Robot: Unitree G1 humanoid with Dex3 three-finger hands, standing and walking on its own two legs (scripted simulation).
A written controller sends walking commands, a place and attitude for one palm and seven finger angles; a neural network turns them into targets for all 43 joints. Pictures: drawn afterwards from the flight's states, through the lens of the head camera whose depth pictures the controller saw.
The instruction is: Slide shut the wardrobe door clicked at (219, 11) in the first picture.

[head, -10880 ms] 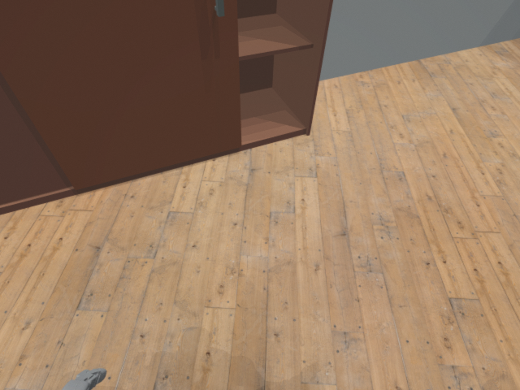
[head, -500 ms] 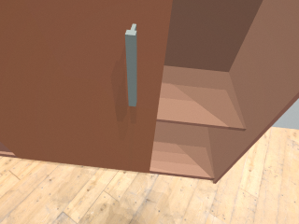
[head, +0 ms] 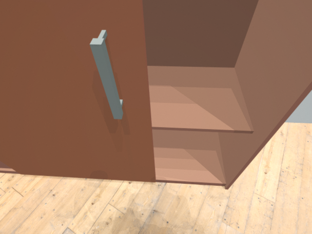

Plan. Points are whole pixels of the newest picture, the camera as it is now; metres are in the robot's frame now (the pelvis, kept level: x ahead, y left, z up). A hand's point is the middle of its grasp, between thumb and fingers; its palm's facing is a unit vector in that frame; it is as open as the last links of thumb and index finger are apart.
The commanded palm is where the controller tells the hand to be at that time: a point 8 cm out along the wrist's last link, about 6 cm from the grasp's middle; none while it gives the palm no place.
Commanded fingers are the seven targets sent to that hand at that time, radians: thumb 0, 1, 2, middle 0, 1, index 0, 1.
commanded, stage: come to a stop and stand still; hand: left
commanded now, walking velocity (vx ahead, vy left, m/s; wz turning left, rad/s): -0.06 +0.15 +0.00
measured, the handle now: (111, 80) +0.46 +0.14 +0.14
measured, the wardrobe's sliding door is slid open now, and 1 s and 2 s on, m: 0.44 0.44 0.44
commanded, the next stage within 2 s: look again from close up in 1.48 s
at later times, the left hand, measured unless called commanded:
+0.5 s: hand out of the picture -0.06 +0.19 -0.16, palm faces +0.04 -0.98 -0.21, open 7.4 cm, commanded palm none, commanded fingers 0.00 0.90 0.90 -0.20 -0.30 -0.20 -0.30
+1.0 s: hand out of the picture -0.11 +0.15 -0.17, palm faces +0.05 -0.99 -0.14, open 7.4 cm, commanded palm none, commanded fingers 0.00 0.90 0.90 -0.20 -0.30 -0.20 -0.30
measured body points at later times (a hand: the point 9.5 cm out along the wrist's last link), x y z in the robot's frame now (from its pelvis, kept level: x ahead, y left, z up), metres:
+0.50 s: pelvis -0.06 +0.01 +0.01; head -0.04 +0.00 +0.46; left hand -0.07 +0.24 -0.15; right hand -0.03 -0.21 -0.16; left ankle -0.03 +0.11 -0.73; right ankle -0.09 -0.09 -0.73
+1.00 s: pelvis -0.07 +0.01 +0.01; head -0.07 +0.01 +0.46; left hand -0.11 +0.21 -0.15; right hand -0.10 -0.20 -0.15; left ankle -0.03 +0.11 -0.73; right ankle -0.09 -0.09 -0.73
